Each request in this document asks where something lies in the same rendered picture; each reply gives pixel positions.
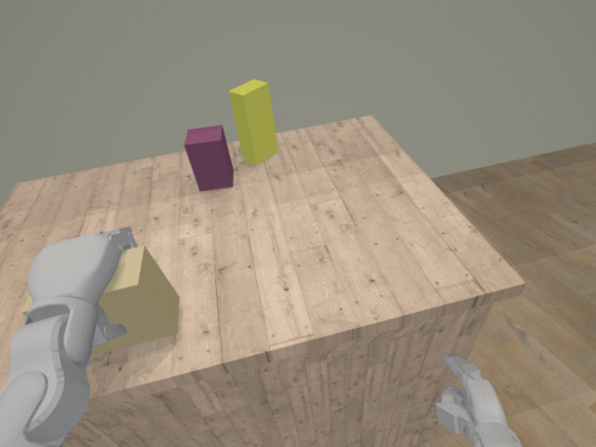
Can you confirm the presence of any robot left forearm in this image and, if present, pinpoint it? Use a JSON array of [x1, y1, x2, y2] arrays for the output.
[[0, 296, 98, 447]]

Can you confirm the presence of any robot right forearm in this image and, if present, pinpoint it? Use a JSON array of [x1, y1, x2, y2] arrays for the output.
[[472, 422, 522, 447]]

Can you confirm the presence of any sponge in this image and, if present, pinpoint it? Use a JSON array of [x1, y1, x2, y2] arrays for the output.
[[22, 246, 180, 356]]

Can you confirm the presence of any table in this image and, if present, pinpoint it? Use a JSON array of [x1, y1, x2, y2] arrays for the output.
[[0, 115, 526, 447]]

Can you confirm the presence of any robot left hand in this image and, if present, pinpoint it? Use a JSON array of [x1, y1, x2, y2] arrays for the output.
[[27, 226, 138, 347]]

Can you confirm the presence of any robot right hand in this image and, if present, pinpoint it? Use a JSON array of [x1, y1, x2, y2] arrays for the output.
[[436, 353, 508, 439]]

